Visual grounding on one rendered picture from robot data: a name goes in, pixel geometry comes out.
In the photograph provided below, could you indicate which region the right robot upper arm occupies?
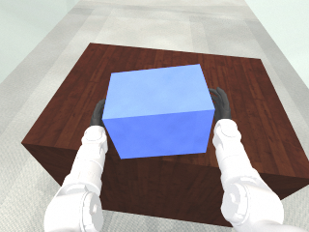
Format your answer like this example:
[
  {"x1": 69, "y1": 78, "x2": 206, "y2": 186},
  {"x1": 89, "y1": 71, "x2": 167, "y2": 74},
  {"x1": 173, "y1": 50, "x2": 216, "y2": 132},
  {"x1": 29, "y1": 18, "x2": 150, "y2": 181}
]
[{"x1": 220, "y1": 182, "x2": 309, "y2": 232}]

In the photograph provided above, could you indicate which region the pedestal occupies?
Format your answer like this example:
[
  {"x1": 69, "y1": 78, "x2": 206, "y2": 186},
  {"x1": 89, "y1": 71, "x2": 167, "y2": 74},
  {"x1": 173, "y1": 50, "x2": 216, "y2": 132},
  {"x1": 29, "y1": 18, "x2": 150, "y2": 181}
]
[{"x1": 21, "y1": 43, "x2": 309, "y2": 228}]

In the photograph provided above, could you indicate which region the right robot forearm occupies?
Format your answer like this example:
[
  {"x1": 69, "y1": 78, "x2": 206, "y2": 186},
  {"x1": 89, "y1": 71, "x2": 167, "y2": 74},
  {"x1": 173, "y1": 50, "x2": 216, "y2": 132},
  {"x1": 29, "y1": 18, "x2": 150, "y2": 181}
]
[{"x1": 212, "y1": 119, "x2": 284, "y2": 220}]

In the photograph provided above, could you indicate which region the robot right hand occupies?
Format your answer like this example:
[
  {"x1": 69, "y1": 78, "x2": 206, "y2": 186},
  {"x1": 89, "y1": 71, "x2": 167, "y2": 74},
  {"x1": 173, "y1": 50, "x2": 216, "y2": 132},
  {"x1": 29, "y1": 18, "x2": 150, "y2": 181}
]
[{"x1": 208, "y1": 87, "x2": 232, "y2": 123}]

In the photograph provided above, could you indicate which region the left robot upper arm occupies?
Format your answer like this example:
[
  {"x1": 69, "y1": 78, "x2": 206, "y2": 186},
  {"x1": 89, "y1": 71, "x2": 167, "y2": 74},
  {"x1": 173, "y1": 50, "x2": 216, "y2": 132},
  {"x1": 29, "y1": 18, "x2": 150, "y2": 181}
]
[{"x1": 44, "y1": 190, "x2": 104, "y2": 232}]

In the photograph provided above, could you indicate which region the carton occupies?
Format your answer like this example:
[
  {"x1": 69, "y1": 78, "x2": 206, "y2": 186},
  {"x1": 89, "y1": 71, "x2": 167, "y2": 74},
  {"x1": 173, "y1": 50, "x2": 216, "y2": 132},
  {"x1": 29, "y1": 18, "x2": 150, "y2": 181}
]
[{"x1": 101, "y1": 64, "x2": 215, "y2": 160}]

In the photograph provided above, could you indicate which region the left robot forearm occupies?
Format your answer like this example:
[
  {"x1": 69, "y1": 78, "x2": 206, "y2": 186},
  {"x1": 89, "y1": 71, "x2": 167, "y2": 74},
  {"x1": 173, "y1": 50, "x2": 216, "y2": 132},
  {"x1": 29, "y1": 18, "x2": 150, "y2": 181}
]
[{"x1": 43, "y1": 126, "x2": 108, "y2": 232}]

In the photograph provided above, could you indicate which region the robot left hand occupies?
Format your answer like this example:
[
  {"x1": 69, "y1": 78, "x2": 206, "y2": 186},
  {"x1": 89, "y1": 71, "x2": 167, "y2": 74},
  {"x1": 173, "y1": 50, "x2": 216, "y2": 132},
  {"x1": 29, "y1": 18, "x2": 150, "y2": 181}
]
[{"x1": 89, "y1": 98, "x2": 106, "y2": 128}]

